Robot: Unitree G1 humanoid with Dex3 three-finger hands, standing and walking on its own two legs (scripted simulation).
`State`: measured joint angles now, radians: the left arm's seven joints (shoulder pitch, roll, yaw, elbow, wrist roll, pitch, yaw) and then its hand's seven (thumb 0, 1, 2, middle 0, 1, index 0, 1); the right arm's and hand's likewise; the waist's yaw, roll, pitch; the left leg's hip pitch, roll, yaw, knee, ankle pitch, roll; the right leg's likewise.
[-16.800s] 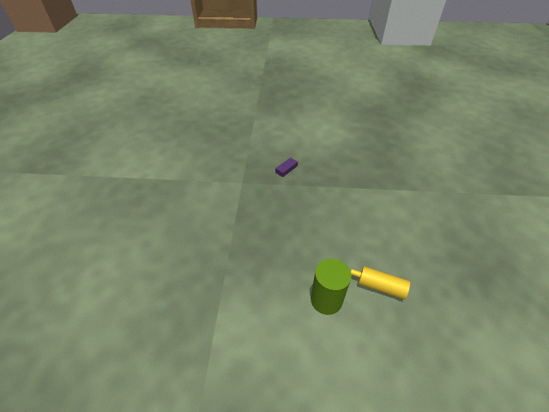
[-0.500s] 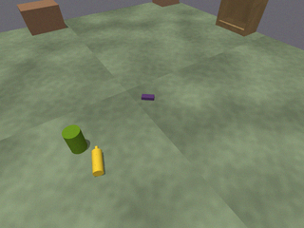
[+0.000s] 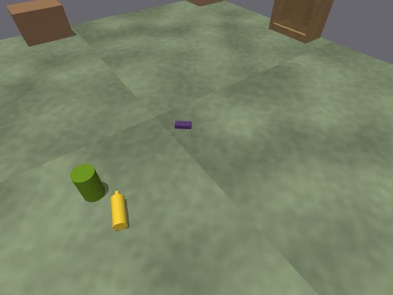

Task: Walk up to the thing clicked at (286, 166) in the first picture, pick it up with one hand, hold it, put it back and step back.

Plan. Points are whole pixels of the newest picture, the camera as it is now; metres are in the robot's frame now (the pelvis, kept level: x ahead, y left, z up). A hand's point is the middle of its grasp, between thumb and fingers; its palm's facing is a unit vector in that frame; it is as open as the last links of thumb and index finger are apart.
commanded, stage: stand
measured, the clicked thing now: (183, 124) +1.46 +0.13 -0.77
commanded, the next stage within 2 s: none
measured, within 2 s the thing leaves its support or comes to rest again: neither
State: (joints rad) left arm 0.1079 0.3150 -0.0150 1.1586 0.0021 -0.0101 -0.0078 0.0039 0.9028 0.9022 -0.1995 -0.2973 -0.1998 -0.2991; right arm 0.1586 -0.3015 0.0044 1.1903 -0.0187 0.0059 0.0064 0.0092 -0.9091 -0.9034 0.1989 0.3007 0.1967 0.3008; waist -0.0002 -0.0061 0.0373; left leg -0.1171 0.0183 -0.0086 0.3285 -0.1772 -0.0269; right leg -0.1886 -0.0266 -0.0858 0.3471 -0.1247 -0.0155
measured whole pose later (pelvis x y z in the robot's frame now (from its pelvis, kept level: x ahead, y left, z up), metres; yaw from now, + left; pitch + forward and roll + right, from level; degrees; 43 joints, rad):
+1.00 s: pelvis +0.02 -0.01 +0.00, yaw +0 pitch -2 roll +0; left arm 0.10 0.34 0.01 1.13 0.01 -0.02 0.00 0.00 0.90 0.90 -0.20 -0.30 -0.20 -0.30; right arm 0.13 -0.34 0.00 1.13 -0.02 0.00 0.00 0.01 -0.91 -0.90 0.20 0.30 0.20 0.30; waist 0.01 0.01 0.04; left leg -0.08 0.04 -0.02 0.32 -0.20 -0.04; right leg -0.15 0.00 -0.09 0.34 -0.16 -0.03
